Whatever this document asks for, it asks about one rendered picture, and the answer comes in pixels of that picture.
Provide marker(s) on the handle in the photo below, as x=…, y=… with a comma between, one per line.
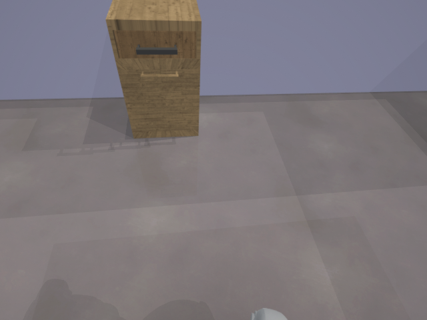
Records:
x=156, y=50
x=160, y=77

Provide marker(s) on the cabinet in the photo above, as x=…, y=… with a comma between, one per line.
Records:
x=158, y=108

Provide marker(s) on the drawer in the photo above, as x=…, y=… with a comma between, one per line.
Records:
x=127, y=42

